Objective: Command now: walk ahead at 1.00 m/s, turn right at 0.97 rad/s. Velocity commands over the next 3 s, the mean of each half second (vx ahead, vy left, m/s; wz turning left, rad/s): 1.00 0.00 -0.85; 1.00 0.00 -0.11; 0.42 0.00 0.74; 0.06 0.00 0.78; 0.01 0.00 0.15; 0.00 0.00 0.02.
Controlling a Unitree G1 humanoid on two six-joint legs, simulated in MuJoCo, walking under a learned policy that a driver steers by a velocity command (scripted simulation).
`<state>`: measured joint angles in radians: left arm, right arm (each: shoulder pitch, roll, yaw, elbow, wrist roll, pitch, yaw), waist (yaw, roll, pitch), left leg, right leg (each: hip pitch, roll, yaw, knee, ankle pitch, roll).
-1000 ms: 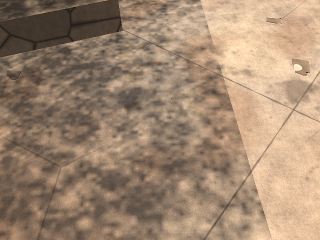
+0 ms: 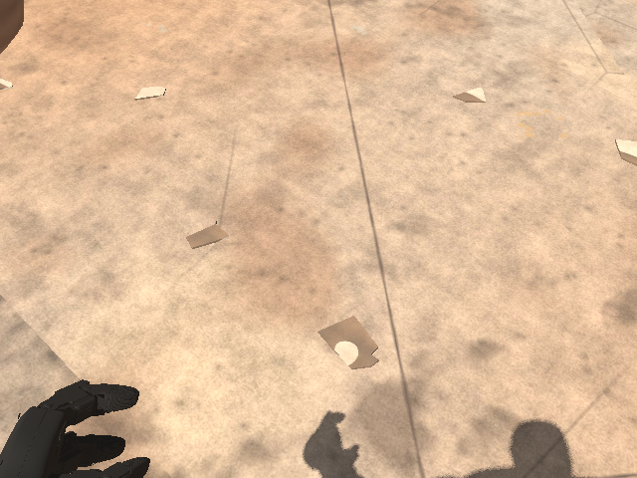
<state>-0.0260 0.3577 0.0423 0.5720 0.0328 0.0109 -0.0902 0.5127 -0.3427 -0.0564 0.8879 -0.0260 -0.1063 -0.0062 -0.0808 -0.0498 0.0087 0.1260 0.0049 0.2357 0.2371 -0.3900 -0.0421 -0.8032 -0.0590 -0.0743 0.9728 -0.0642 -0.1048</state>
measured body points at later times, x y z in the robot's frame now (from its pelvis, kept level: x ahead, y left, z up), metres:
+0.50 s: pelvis +0.48 -0.04 -0.01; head +0.51 -0.04 +0.44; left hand +0.59 +0.25 -0.13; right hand +0.63 -0.34 -0.06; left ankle +0.71 +0.03 -0.71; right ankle +0.26 -0.03 -0.72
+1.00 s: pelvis +0.92 -0.21 -0.02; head +0.95 -0.23 +0.43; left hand +1.25 -0.15 -0.07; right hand +0.71 -0.39 -0.14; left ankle +0.73 +0.02 -0.68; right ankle +1.00 -0.35 -0.73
